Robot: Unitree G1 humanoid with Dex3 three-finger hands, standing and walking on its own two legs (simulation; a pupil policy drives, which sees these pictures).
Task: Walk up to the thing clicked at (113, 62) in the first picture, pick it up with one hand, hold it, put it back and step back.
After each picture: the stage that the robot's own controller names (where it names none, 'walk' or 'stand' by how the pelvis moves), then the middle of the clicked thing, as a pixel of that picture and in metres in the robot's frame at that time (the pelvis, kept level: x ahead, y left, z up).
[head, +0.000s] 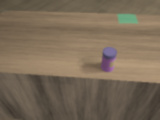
stand; (108, 59) +0.57 -0.10 -0.08
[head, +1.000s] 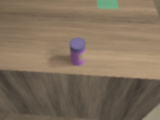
sink last; (77, 52) +0.53 +0.06 -0.05
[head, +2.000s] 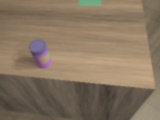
rise first; (40, 54) +0.49 +0.23 -0.03
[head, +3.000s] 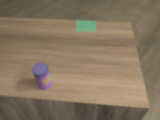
stand; (42, 76) +0.46 +0.21 -0.07
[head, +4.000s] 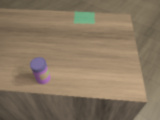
stand; (40, 71) +0.47 +0.22 -0.08
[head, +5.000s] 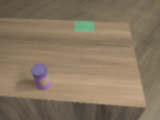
stand; (41, 77) +0.47 +0.22 -0.09
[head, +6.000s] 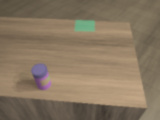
stand; (41, 77) +0.47 +0.21 -0.09
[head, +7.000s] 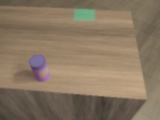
rise first; (40, 68) +0.48 +0.22 -0.08
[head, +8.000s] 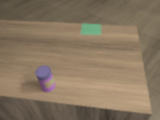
rise first; (45, 79) +0.46 +0.22 -0.08
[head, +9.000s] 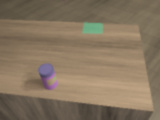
go down; (48, 77) +0.47 +0.21 -0.08
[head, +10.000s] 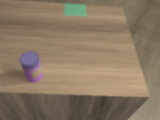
go down; (32, 67) +0.45 +0.20 -0.02
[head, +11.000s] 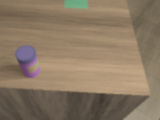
approach; (28, 62) +0.46 +0.20 -0.01
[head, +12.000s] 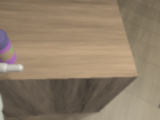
close; (1, 49) +0.47 +0.23 +0.02
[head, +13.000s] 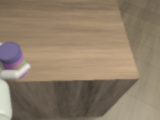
lift; (13, 61) +0.43 +0.20 +0.02
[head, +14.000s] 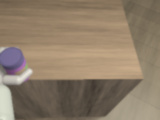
lift; (16, 66) +0.42 +0.20 +0.02
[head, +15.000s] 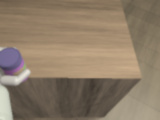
lift; (14, 66) +0.41 +0.21 +0.02
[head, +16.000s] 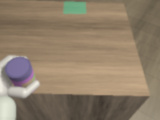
lift; (23, 77) +0.35 +0.19 +0.08
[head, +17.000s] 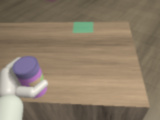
hold; (31, 78) +0.32 +0.18 +0.13
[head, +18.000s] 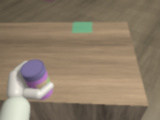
hold; (38, 80) +0.33 +0.16 +0.11
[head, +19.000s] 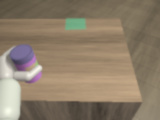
crouch; (27, 64) +0.39 +0.20 +0.11
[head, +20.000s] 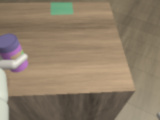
lower; (12, 53) +0.46 +0.21 +0.07
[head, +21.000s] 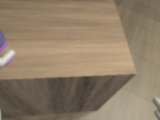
lower; out of the picture +0.47 +0.23 +0.03
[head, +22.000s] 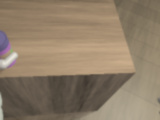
lower; (0, 50) +0.47 +0.22 +0.03
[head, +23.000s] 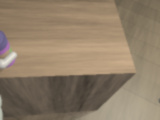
lower; out of the picture +0.47 +0.22 +0.02
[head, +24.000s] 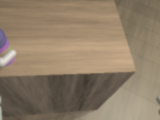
lower; out of the picture +0.47 +0.22 +0.03
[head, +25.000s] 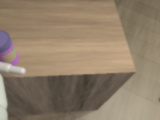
withdraw; (3, 50) +0.47 +0.21 +0.03
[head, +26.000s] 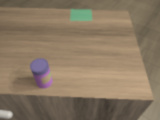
sink last; (42, 74) +0.44 +0.18 -0.03
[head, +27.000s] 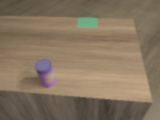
stand; (46, 73) +0.46 +0.20 -0.03
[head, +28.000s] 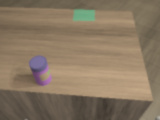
stand; (41, 71) +0.45 +0.20 -0.02
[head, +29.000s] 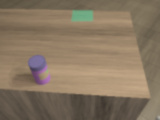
stand; (39, 70) +0.46 +0.21 -0.02
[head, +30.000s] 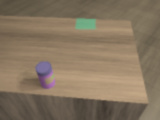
stand; (45, 75) +0.46 +0.20 -0.06
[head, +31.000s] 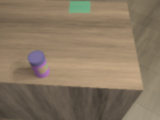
walk; (39, 64) +0.48 +0.21 -0.07
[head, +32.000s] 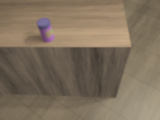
walk; (46, 30) +0.70 +0.25 -0.07
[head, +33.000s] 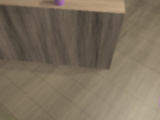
stand; out of the picture +1.04 +0.20 -0.06
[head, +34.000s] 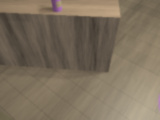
stand; (56, 2) +1.06 +0.22 -0.08
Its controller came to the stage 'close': yes
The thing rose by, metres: 0.21
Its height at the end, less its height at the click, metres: +0.00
